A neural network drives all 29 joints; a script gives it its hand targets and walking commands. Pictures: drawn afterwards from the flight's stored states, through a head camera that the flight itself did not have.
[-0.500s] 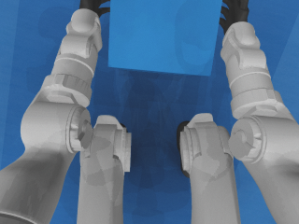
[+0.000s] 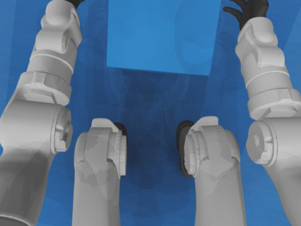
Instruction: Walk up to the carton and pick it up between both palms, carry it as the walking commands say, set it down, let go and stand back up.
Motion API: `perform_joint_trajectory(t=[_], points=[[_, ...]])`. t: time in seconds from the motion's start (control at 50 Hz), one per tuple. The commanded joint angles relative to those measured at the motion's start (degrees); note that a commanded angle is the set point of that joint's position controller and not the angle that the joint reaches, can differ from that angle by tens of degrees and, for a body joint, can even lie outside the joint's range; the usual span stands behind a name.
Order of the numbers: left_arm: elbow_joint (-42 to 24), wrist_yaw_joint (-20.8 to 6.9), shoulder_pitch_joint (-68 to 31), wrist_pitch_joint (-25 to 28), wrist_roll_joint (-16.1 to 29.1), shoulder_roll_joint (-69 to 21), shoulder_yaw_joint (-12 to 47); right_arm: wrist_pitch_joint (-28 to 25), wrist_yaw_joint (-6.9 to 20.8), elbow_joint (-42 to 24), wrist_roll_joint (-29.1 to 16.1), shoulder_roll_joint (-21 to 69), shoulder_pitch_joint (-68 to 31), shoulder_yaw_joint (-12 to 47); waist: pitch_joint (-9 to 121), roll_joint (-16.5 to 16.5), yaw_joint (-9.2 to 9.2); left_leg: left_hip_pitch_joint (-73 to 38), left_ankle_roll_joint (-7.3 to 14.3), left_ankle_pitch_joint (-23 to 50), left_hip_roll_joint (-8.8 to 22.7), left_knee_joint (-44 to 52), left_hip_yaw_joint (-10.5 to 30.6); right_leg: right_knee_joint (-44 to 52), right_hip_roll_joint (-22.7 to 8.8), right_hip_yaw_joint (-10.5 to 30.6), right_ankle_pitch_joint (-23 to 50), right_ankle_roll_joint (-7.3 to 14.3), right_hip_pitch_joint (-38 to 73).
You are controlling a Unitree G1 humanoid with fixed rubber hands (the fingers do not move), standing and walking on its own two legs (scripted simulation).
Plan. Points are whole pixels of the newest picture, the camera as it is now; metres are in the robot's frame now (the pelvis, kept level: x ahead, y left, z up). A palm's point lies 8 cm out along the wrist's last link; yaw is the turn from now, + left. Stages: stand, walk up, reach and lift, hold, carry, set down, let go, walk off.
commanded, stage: set down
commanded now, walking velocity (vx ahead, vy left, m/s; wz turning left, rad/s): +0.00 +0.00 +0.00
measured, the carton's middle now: (159, 28) +0.52 -0.01 -0.25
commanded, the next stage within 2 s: let go in 1.18 s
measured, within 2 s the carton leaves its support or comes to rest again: neither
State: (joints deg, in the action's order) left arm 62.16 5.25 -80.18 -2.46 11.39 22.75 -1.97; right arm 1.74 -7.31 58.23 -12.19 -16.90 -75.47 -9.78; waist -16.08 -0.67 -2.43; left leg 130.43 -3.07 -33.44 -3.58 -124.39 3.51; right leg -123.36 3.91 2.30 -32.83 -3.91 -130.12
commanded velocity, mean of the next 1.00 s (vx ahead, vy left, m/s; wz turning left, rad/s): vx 0.00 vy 0.00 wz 0.00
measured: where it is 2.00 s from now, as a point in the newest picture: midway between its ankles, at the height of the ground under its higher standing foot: (152, 159)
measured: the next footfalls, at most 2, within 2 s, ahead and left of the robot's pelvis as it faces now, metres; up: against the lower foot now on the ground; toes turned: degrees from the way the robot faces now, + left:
none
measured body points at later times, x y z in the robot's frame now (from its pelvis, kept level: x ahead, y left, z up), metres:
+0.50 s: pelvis +0.01 +0.00 +0.10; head +0.34 +0.01 +0.41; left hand +0.57 +0.18 -0.01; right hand +0.54 -0.20 -0.01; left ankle +0.10 +0.13 -0.34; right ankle +0.11 -0.13 -0.34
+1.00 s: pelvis +0.04 +0.00 +0.25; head +0.34 +0.01 +0.58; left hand +0.57 +0.19 +0.14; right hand +0.53 -0.20 +0.14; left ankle +0.10 +0.13 -0.34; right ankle +0.11 -0.13 -0.34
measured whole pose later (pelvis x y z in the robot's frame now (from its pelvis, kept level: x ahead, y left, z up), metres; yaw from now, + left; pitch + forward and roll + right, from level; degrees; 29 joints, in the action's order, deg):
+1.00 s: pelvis +0.04 +0.00 +0.25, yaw +0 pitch +47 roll -1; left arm 48.8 0.4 -62.6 -8.9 -1.9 15.7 -14.6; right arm 8.0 -3.4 42.4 -0.5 -9.8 -56.6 -18.8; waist 5.7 0.7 -2.7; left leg 95.5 -1.6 -21.7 -2.4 -70.6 3.9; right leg -69.7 2.2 3.3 -21.1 -2.3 -95.2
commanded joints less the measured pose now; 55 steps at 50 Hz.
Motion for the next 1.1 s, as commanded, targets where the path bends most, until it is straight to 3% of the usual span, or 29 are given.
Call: perform_joint_trajectory(t=[0.0, 0.12, 0.3, 0.62, 0.96, 1.08], points=[[-11.6, 0.6, -15.6, 0.0, -0.3, 7.2, -1.6, 0.0, -0.8, -11.3, -0.4, -7.7, -11.7, -0.9, 83.6, 4.6, -0.93, -44.7, 0.8, 22.0, 0.7, 10.5, -6.5, 10.5, -0.5, -7.2, 23.7, 0.2, 41.0], [-11.2, -0.1, -12.4, -3.0, -3.4, 5.6, -5.2, 2.9, -0.8, -12.9, 2.7, -5.6, -9.2, -3.4, 76.1, 3.9, -0.53, -40.4, 1.4, 15.8, 0.1, 16.0, -7.2, 15.8, 0.1, -7.9, 18.0, 0.3, 39.0], [-10.7, -1.3, -7.5, -3.6, -7.0, 2.9, -8.1, 3.8, 0.4, -13.3, 7.0, -2.8, -4.9, -6.0, 73.5, 3.2, -0.96, -39.7, 1.2, 16.9, -0.8, 23.8, -7.2, 23.2, 0.6, -8.0, 18.7, 0.1, 38.3], [-18.9, -2.4, -3.5, -6.8, -9.9, 1.7, -10.5, 6.7, 1.6, -20.7, 8.9, -2.2, 0.0, -7.9, 82.5, 4.4, -1.08, -54.8, 0.6, 22.3, -1.8, 40.1, -7.8, 39.5, 1.3, -8.4, 23.5, 0.1, 50.5], [-19.8, -5.0, 4.5, -5.1, -13.7, -1.4, -13.4, 5.0, 4.1, -22.3, 12.1, 1.6, 7.8, -9.6, 77.6, 4.0, -0.76, -71.1, 0.5, 31.6, -1.3, 60.5, -5.5, 60.3, 1.0, -6.5, 31.8, 0.0, 65.0], [-17.5, -5.9, 6.3, -3.9, -16.0, -3.7, -15.0, 3.8, 5.1, -20.0, 15.1, 3.6, 9.4, -11.6, 70.7, 3.6, -0.79, -74.3, 0.5, 32.3, -0.7, 67.4, -4.5, 67.1, 0.5, -5.7, 32.1, 0.0, 68.0]])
